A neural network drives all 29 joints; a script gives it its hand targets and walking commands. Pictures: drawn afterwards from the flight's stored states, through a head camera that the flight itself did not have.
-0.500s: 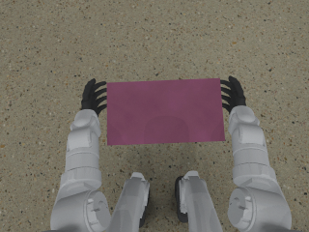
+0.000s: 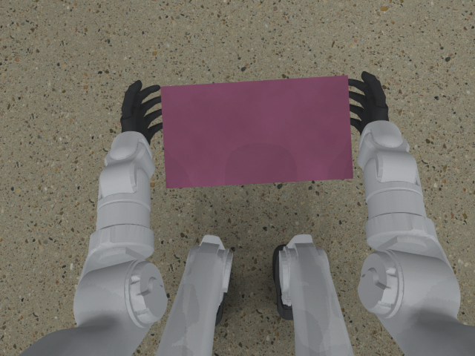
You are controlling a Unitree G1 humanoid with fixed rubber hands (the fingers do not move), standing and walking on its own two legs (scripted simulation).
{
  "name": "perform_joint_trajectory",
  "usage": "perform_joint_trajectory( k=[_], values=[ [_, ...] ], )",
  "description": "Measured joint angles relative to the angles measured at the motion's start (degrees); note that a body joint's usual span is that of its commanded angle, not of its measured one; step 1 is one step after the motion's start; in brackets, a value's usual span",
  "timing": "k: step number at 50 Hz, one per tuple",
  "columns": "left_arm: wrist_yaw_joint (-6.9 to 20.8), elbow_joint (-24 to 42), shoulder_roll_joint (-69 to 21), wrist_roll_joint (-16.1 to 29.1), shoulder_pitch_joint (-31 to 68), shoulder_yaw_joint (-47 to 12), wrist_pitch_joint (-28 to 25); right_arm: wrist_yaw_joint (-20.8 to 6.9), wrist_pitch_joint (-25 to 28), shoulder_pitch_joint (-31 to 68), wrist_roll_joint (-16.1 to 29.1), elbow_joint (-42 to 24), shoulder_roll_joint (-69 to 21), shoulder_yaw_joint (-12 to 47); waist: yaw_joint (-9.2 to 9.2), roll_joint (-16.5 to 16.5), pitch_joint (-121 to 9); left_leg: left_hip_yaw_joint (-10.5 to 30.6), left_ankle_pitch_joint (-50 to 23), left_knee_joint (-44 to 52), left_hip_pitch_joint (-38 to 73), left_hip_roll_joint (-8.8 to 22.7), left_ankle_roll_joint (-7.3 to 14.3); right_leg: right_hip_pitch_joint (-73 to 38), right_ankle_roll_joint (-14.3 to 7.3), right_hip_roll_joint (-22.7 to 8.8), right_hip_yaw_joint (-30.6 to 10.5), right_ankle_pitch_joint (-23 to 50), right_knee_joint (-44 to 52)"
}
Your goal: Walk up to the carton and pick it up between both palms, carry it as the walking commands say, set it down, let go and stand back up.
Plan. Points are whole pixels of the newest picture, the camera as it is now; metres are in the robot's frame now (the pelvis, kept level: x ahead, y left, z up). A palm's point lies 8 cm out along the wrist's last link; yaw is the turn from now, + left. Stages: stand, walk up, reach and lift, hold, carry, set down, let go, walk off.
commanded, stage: set down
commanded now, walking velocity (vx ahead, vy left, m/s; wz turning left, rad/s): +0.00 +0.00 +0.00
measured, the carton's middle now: (254, 139) +0.47 +0.00 -0.17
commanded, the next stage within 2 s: none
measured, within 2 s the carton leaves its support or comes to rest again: neither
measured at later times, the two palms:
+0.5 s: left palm (158, 138) +0.47 +0.18 -0.17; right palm (353, 128) +0.49 -0.19 -0.18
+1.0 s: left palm (172, 143) +0.49 +0.18 -0.26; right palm (340, 132) +0.51 -0.19 -0.27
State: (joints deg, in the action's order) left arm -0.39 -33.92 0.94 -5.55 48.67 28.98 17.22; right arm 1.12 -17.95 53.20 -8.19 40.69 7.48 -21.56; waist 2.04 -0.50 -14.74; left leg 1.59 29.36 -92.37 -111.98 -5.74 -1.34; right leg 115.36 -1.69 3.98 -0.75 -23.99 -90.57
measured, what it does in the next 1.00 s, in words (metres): lowers itself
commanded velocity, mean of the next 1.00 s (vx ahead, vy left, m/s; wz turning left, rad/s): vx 0.00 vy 0.00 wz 0.00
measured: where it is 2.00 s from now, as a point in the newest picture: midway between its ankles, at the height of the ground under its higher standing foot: (250, 298)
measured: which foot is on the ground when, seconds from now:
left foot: down 0.00-1.00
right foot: down 0.00-1.00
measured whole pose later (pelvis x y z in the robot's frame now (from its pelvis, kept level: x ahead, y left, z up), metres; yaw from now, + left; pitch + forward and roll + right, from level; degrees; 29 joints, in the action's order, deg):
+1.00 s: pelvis -0.02 +0.00 -0.13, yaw +2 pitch +47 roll +4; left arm -5.9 -42.2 6.4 1.1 65.2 25.4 13.1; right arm 3.1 -14.1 72.5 -0.4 53.6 19.4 -12.4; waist 1.5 -1.5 2.1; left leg -1.0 32.7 -117.5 -131.8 -7.1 -1.9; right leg 135.7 -1.1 4.0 -0.6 -26.8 -116.0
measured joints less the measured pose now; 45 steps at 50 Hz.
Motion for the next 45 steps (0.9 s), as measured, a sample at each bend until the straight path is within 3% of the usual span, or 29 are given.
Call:
perform_joint_trajectory(
  k=[25, 45],
  values=[
    [-2.69, -1.96, 2.10, 3.08, 8.43, -0.70, -0.71, 0.54, 0.78, 9.82, 2.80, 4.75, 5.39, 2.39, -0.16, -0.34, 5.99, -1.23, 1.57, -13.24, -13.10, -0.87, -0.36, 13.34, 0.67, 0.55, -0.33, -1.18, -13.23],
    [-4.92, -6.55, 4.83, 5.88, 14.92, -2.77, -3.37, 1.62, 3.07, 17.69, 6.71, 11.07, 10.59, 7.67, -0.31, -0.89, 14.15, -2.27, 2.91, -22.78, -19.15, -1.03, -0.57, 19.67, 0.73, 0.51, -0.01, -2.18, -22.82]
  ],
)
